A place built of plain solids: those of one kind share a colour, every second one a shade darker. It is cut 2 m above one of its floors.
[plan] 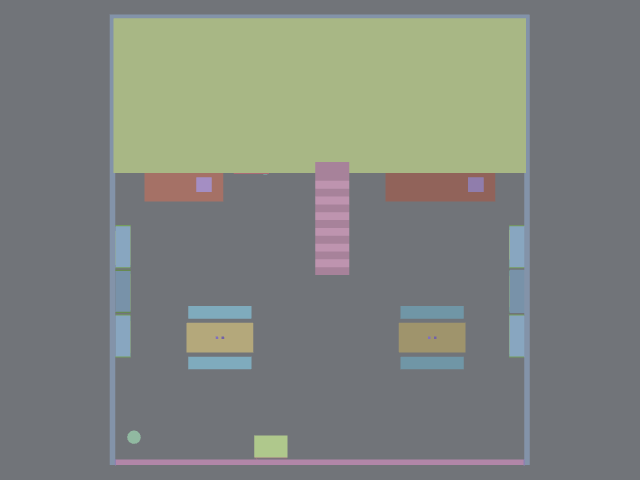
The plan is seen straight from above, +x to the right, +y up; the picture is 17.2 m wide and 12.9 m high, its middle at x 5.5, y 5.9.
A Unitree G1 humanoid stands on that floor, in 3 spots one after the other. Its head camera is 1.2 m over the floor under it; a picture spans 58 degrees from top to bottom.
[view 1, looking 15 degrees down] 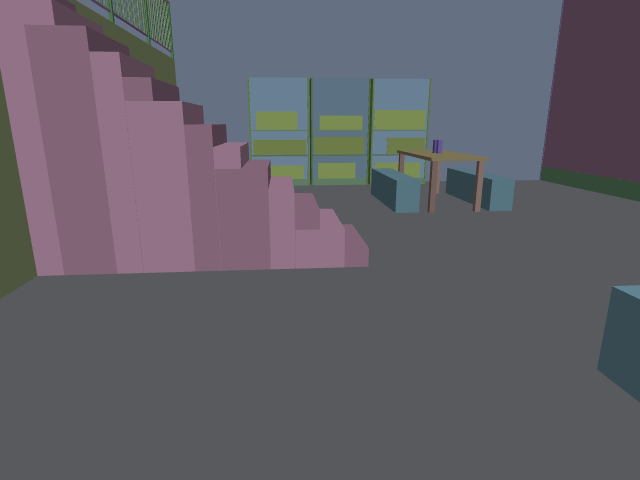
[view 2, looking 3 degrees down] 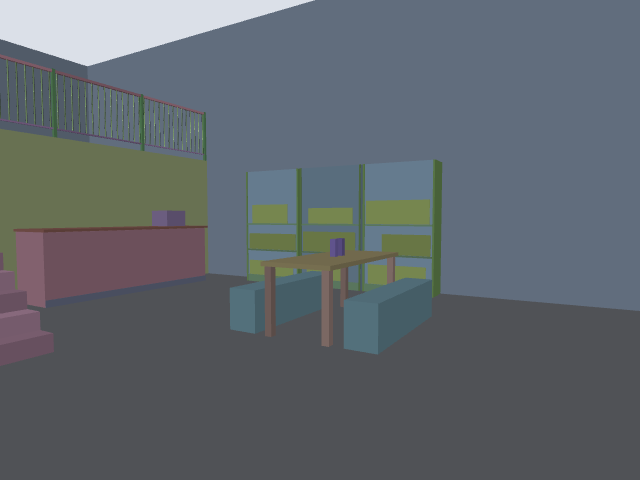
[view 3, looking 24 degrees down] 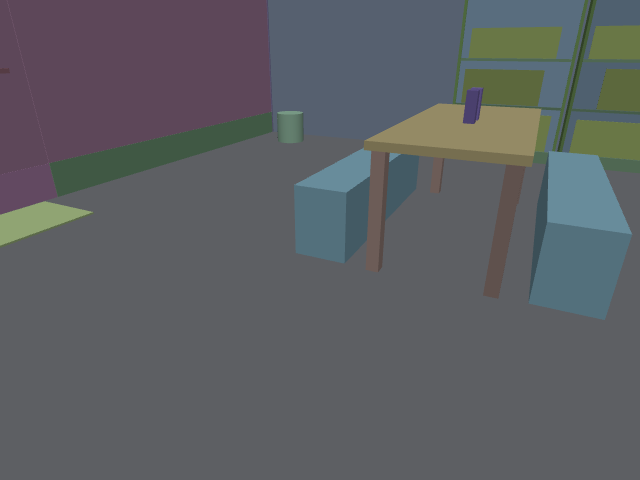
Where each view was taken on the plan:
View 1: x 1.84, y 5.69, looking -5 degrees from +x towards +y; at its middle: stair_step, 3.67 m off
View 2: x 4.18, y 1.00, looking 30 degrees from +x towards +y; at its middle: shelves_goods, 7.40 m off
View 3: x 5.83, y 3.66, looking -154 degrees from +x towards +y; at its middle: bench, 2.64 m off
